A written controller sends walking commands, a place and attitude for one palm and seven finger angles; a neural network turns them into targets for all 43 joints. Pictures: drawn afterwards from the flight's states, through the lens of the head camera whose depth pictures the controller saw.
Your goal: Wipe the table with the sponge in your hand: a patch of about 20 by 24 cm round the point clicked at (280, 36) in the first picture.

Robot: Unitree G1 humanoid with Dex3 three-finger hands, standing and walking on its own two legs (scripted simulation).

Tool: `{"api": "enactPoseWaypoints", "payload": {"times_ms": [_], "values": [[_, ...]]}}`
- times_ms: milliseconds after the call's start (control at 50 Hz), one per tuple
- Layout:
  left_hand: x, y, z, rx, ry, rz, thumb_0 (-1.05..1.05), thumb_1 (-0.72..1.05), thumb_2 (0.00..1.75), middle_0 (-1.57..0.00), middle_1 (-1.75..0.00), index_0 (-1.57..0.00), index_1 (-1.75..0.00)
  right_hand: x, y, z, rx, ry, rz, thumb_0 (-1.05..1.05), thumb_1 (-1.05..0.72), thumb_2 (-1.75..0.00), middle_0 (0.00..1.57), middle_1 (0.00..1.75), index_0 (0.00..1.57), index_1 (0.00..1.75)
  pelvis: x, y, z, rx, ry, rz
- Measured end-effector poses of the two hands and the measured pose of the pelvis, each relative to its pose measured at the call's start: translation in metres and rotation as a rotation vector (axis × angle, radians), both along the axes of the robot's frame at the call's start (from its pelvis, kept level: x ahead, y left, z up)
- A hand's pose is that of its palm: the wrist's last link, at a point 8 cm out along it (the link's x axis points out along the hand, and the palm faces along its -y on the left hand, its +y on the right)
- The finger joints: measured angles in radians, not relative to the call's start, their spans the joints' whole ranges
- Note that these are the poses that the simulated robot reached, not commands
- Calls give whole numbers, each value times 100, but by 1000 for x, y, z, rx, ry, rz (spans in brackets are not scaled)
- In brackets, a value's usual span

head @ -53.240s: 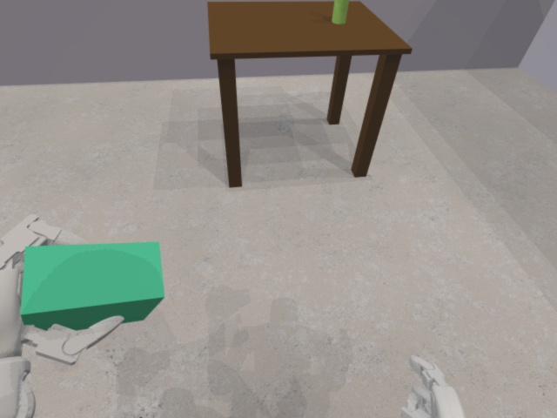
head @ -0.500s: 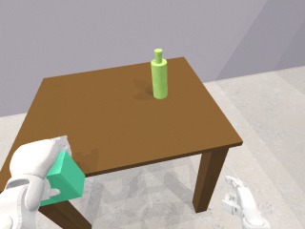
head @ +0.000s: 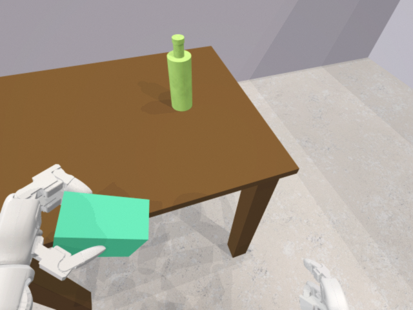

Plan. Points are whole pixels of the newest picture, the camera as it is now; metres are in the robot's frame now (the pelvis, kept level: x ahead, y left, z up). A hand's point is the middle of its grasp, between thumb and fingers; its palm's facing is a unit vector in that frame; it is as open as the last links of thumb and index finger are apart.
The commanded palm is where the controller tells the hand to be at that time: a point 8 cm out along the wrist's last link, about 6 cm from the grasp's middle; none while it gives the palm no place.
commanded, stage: step back with the hand held close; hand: left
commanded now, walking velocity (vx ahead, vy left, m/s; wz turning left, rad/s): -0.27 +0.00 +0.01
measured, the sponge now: (113, 228) +0.22 +0.17 +0.09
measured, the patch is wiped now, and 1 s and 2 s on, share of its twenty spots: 0.95 0.95 0.95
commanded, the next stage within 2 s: stop stepping back and stand still in 1.32 s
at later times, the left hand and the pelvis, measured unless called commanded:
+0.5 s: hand (4, 254) +0.16 +0.27 +0.15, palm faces +0.38 -0.83 -0.41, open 10.3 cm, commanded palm +0.11 +0.31 +0.18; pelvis -0.05 +0.03 -0.01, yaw +1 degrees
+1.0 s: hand (20, 287) +0.12 +0.23 +0.16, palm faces +0.26 -0.89 -0.38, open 10.3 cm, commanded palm +0.06 +0.29 +0.18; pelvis -0.11 +0.02 +0.00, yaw -3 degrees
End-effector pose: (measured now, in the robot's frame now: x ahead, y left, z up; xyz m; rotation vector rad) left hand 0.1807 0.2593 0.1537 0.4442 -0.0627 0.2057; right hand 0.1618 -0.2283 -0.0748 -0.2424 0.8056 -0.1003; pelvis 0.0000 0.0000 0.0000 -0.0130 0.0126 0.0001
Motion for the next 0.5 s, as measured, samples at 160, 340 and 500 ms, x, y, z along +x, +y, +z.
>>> {"api": "enactPoseWaypoints", "payload": {"times_ms": [160, 340, 500], "values": [[-4, 30, 25, 114, -112, 18, -1, -55, 105, -73, -133, -74, -134, -46, -10, -18, -17, 99, -142, 2, -91, -90, 20, 30, 20, 30, -10, 16, -5, -7, 33, -5], [-39, 46, 5, 70, -66, 62, -1, -55, 106, -72, -133, -74, -134, -50, 14, -10, -15, -3, -100, 2, -91, -90, 20, 30, 20, 30, -30, 29, -8, -1, 29, -11], [-63, 50, 13, 46, -180, 113, -1, -55, 106, -73, -133, -74, -134, -35, 29, -4, -10, -79, -3, 2, -91, -90, 20, 30, 21, 30, -48, 27, -12, -15, 17, 12]]}}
